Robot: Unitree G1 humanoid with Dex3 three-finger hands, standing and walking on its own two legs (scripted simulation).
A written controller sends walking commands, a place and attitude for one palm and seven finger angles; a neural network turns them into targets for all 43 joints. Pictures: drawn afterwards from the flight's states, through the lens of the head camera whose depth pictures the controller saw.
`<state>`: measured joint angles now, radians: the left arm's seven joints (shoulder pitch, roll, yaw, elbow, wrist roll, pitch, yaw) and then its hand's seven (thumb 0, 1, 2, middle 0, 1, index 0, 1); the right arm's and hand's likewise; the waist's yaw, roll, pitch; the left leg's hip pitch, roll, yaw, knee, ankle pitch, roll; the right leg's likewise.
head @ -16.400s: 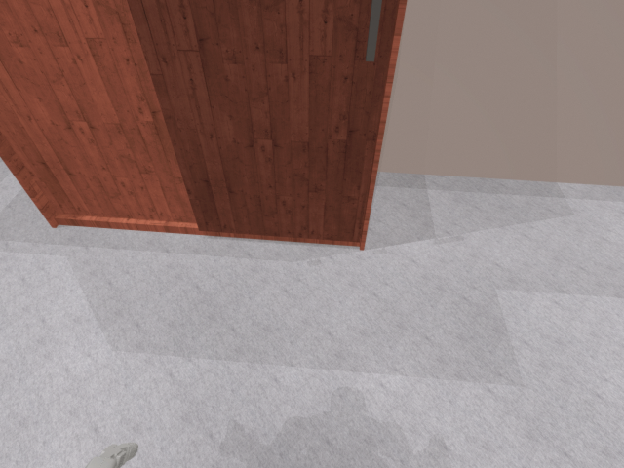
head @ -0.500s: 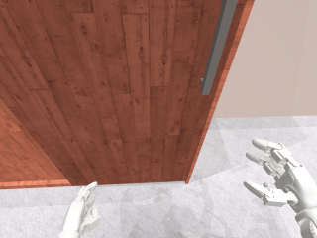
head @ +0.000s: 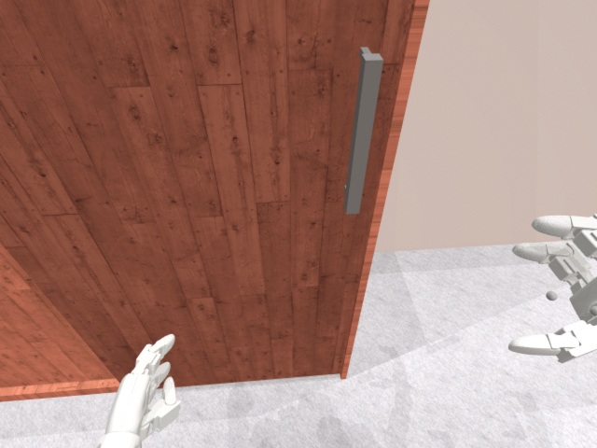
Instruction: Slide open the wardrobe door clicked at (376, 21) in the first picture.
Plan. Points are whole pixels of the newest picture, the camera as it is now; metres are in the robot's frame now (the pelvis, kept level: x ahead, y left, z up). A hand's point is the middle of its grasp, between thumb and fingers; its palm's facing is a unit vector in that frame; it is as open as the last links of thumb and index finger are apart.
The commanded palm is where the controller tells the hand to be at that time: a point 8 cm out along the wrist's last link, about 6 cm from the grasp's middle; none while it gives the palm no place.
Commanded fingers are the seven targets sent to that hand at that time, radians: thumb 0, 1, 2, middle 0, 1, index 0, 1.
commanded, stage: raise the hand with hooked fingers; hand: right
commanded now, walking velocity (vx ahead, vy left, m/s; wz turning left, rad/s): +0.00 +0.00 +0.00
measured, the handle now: (357, 138) +0.50 -0.08 +0.19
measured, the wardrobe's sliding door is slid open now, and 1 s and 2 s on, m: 0.00 0.00 0.00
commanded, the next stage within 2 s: move the hooked fingers beside the handle in 0.88 s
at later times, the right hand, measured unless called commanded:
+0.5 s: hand (579, 245) +0.27 -0.28 +0.20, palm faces +0.02 +0.99 -0.12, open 14.0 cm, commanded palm +0.23 -0.31 +0.22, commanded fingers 0.00 0.50 -0.30 0.30 1.20 0.30 1.20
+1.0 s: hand (545, 235) +0.27 -0.24 +0.22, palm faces +0.00 +0.99 -0.11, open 13.9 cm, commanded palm +0.25 -0.28 +0.22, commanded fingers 0.00 0.50 -0.30 0.30 1.20 0.30 1.20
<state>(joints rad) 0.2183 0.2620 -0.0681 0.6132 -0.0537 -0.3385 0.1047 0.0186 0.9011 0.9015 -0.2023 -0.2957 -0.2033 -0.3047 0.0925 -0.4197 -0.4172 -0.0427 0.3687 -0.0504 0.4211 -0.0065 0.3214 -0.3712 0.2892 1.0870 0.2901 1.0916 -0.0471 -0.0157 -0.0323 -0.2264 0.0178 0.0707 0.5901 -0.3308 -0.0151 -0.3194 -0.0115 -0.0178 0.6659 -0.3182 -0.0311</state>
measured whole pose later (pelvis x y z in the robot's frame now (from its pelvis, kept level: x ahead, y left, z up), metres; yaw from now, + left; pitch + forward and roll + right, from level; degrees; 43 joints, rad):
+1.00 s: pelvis +0.01 +0.03 +0.01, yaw +0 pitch -3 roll +0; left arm 0.20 0.27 -0.10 0.62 -0.08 -0.24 0.11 0.02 0.90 0.90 -0.20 -0.30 -0.20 -0.30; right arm -0.13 -0.51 -0.50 0.10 0.37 0.18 0.52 -0.01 0.50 -0.30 0.30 1.20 0.30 1.20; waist -0.05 -0.06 -0.04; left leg -0.17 0.00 0.08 0.52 -0.31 0.02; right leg -0.23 -0.03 -0.01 0.55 -0.26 0.01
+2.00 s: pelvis +0.01 +0.02 +0.01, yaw +0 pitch -1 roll +0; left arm 0.21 0.26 -0.08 0.65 -0.08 -0.18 0.12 0.02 0.90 0.90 -0.20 -0.30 -0.21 -0.30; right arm -0.47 -0.40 -0.29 0.35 0.25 0.23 0.29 -0.01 0.50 -0.30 0.30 1.20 0.30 1.20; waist 0.00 -0.03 -0.03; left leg -0.20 0.02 0.06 0.54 -0.32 0.01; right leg -0.26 0.00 -0.02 0.54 -0.26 -0.01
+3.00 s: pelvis +0.02 +0.02 +0.01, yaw +1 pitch +2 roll +0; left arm 0.31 0.28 -0.04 0.66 -0.08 -0.09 0.09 0.02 0.90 0.90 -0.20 -0.30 -0.20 -0.30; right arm -0.66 -0.41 -0.28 0.65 0.20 0.13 0.26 -0.01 0.50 -0.30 0.30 1.20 0.30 1.20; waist 0.04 -0.03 -0.05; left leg -0.24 0.01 0.05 0.53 -0.32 0.01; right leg -0.30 -0.02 -0.04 0.55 -0.28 -0.01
